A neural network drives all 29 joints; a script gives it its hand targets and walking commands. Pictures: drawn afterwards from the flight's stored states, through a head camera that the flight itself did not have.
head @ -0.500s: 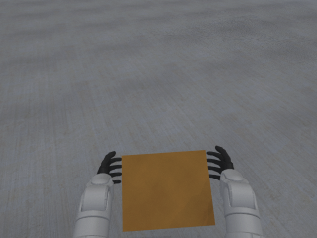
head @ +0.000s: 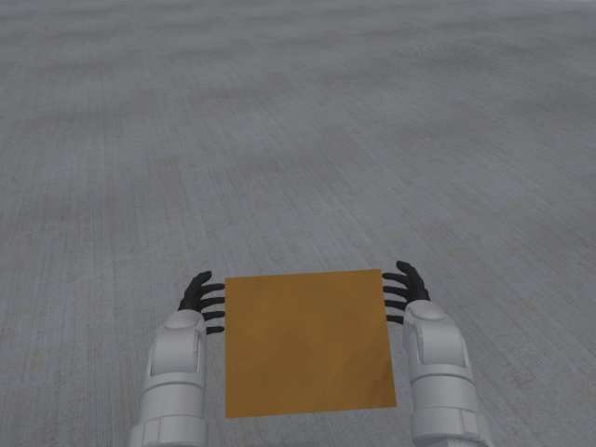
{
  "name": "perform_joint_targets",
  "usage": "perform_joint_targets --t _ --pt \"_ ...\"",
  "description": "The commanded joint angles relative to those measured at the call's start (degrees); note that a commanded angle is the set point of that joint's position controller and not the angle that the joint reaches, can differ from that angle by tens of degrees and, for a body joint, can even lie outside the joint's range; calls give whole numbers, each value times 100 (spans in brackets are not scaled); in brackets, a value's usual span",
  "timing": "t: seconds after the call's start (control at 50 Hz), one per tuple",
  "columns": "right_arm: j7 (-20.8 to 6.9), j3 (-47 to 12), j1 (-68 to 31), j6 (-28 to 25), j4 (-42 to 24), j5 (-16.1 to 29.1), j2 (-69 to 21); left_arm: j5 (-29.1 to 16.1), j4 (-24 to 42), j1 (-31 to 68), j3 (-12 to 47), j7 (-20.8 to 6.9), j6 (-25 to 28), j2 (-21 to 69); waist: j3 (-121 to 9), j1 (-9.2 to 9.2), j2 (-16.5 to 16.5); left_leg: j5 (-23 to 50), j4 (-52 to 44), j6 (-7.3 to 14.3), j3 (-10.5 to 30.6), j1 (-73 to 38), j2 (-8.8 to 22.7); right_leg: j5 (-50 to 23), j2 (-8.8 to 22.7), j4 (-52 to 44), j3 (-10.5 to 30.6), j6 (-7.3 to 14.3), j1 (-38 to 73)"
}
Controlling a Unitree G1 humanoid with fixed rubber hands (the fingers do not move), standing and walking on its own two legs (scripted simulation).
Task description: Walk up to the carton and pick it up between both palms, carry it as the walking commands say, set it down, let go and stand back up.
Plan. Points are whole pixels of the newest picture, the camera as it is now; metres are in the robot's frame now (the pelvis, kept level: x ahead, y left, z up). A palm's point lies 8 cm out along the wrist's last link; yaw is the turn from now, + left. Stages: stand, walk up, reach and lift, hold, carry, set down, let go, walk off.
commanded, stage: hold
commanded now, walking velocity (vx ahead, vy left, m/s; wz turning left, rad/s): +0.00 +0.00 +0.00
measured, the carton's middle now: (305, 336) +0.32 -0.02 -0.06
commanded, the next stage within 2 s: set down in 0.10 s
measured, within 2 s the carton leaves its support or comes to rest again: neither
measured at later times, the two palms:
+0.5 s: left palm (201, 331) +0.31 +0.14 -0.01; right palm (414, 342) +0.26 -0.18 +0.00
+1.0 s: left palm (221, 348) +0.33 +0.12 -0.10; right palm (404, 354) +0.29 -0.19 -0.09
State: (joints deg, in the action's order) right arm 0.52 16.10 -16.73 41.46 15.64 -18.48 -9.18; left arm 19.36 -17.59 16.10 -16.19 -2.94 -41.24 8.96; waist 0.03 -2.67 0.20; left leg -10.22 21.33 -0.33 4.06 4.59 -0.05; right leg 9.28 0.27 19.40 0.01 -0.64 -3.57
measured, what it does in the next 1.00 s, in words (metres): stands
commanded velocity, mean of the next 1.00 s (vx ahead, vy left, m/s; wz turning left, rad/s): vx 0.00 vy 0.00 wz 0.00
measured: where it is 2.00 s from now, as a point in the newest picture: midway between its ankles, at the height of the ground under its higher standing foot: outside the picture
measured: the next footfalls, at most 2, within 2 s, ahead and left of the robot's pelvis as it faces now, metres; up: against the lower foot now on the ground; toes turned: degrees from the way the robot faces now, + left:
none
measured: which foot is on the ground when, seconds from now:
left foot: down 0.00-1.00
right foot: down 0.00-1.00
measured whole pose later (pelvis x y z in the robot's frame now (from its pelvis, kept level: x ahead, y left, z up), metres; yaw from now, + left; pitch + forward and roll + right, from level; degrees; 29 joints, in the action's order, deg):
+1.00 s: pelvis -0.03 +0.01 -0.05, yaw -2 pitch +19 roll +0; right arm -1.6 26.8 -26.5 20.8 23.6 -18.7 -11.1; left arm 18.8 -28.8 28.1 -23.8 1.6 -19.6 9.4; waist -1.0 -4.3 -0.3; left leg -14.5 43.6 -0.6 2.2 47.9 -0.8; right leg 13.8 0.0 43.3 2.3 -1.2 -48.3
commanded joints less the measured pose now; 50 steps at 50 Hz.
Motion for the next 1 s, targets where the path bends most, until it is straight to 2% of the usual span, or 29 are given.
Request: perform_joint_targets --t 0.0,0.02,0.04,0.08,0.1,0.12,0.14,0.16,0.18,0.22,0.26,0.32,0.36,0.46,0.48,0.52,0.54,0.56,0.64,0.68,0.76,0.84,0.86,0.88,0.9,0.92,0.94,0.96,0.98 --pt "-1497 -3145 -2345 -92 -49 1542 -5658 -1636 542 3052 3107 -1595 371 4910 -1521 32 113 363 -381 317 149 -67 -656 -838 -289 -415 464 49 537" --pt "-1513 -3097 -2367 -79 -15 1519 -5655 -1631 560 3073 3036 -1597 377 4859 -1461 11 293 368 -386 334 166 -72 -631 -805 -287 -434 452 34 469" --pt "-1520 -2997 -2280 -81 70 1499 -5629 -1619 577 3143 3124 -1590 363 4888 -1411 -43 99 300 -428 311 156 -39 -649 -708 -304 -435 404 57 507" --pt "-1555 -3114 -2400 -129 -128 1566 -5604 -1635 541 2953 3136 -1569 349 5037 -1604 12 233 557 -410 304 188 -179 -589 -844 -363 -397 366 73 481" --pt "-1553 -3237 -2010 -95 -570 1675 -5439 -1901 654 2716 3662 -1596 317 5003 -1341 -484 135 873 -429 149 12 -270 -592 -1478 -520 -380 268 -55 755" --pt "-1542 -3126 -2059 -79 -459 1583 -5396 -1921 667 2809 3556 -1598 345 4880 -1307 -466 396 939 -455 166 37 -235 -575 -1508 -548 -388 227 -105 705" --pt "-1545 -2928 -1928 -58 -307 1472 -5210 -1887 598 2913 3491 -1569 347 4820 -1153 -503 195 741 -519 136 46 -199 -558 -1279 -544 -416 234 -56 600" --pt "-1544 -2780 -1928 -72 -218 1412 -5066 -1786 468 2875 3402 -1538 351 4710 -979 -503 13 482 -551 116 44 -38 -558 -1049 -514 -422 239 -29 627" --pt "-1561 -2782 -1939 -99 -194 1394 -4995 -1727 456 2747 3322 -1504 396 4703 -882 -493 133 612 -581 146 96 -14 -543 -1143 -563 -388 197 -29 595" --pt "-1652 -2768 -2133 -202 -165 1472 -4899 -1624 423 2841 3273 -1424 513 4748 -972 -388 -119 361 -564 135 160 14 -514 -867 -548 -291 208 29 523" --pt "-1759 -2813 -2417 -367 -221 1501 -4725 -1485 331 2762 3122 -1329 657 4877 -1117 -217 -259 536 -502 104 217 27 -498 -931 -557 -140 193 73 488" --pt "-1892 -2841 -2693 -590 -143 1503 -4551 -1424 116 2749 2999 -1220 864 5099 -1465 -66 -239 659 -343 96 273 -99 -496 -784 -578 32 164 132 198" --pt "-1901 -2703 -2748 -723 99 1445 -4511 -1350 -155 2871 2884 -1169 970 5159 -1551 -64 -377 618 -259 66 237 -24 -517 -753 -554 122 194 157 74" --pt "-1896 -2426 -2697 -993 528 1145 -4428 -1413 -500 3135 2826 -1170 1300 5164 -1738 -298 11 553 -23 77 261 150 -511 -641 -569 321 133 166 -442" --pt "-1913 -2414 -2795 -1078 555 1123 -4459 -1400 -556 3203 2803 -1176 1374 5278 -1885 -256 -72 667 69 56 239 273 -533 -735 -590 412 152 196 -493" --pt "-1891 -2305 -2741 -1197 622 1039 -4369 -1359 -739 3152 2773 -1161 1463 5242 -1829 -337 -151 856 159 30 244 397 -517 -874 -578 512 141 198 -769" --pt "-1889 -2285 -2833 -1245 650 988 -4439 -1344 -798 3179 2728 -1160 1539 5201 -1899 -352 146 779 231 76 242 402 -523 -815 -590 552 137 156 -899" --pt "-1890 -2254 -2741 -1289 745 951 -4379 -1311 -840 3200 2731 -1153 1574 5243 -1865 -358 -44 786 265 45 218 546 -548 -857 -572 591 143 186 -917" --pt "-1907 -2090 -2797 -1515 960 825 -4394 -1224 -1092 3288 2665 -1164 1797 5131 -2130 -433 -3 689 451 84 189 876 -542 -828 -584 818 105 169 -1268" --pt "-1908 -2185 -2954 -1668 956 887 -4437 -1146 -1111 3330 2601 -1149 1947 4993 -2344 -264 -43 852 632 97 120 1147 -583 -1075 -567 1000 135 138 -1350" --pt "-1900 -2211 -3138 -1910 1176 837 -4552 -1034 -1204 3576 2518 -1181 2200 5000 -2764 -248 51 742 1028 116 30 1640 -621 -990 -592 1369 120 113 -1880" --pt "-1883 -2416 -3536 -2105 1212 956 -4798 -946 -1328 3793 2499 -1259 2329 5011 -3413 -55 -63 644 1477 130 -126 2147 -688 -989 -612 1773 144 96 -2178" --pt "-1867 -2420 -3553 -2132 1219 885 -4819 -889 -1492 3689 2441 -1290 2337 5028 -3382 -102 92 652 1541 136 -148 2258 -697 -977 -625 1806 118 68 -2309" --pt "-1868 -2393 -3738 -2180 1229 928 -4834 -908 -1323 4073 2507 -1324 2380 4982 -3599 -138 -133 609 1689 111 -191 2447 -702 -961 -625 1922 129 96 -2478" --pt "-1888 -2498 -3722 -2202 1192 944 -4880 -943 -1242 4042 2609 -1344 2408 5108 -3879 -165 -32 826 1787 91 -197 2405 -710 -1158 -660 2024 82 85 -2508" --pt "-1867 -2541 -3800 -2229 1165 1005 -4930 -997 -1332 4068 2698 -1383 2398 5159 -3985 -153 -169 819 1912 74 -251 2625 -740 -1219 -641 2111 128 96 -2500" --pt "-1865 -2602 -3902 -2254 1111 994 -4966 -1038 -1215 4260 2769 -1424 2439 5134 -4290 -196 -31 834 2035 72 -285 2757 -742 -1249 -653 2160 124 71 -2454" --pt "-1878 -2590 -3934 -2255 1122 1021 -4950 -1003 -1276 4193 2773 -1417 2418 5186 -4516 -179 -203 917 2111 48 -289 2801 -756 -1324 -654 2327 94 81 -2637" --pt "-1867 -2520 -3695 -2217 1321 974 -5010 -1058 -1340 4197 2836 -1443 2376 5192 -4438 -267 -171 1036 2164 9 -329 2996 -777 -1513 -663 2315 80 72 -2654"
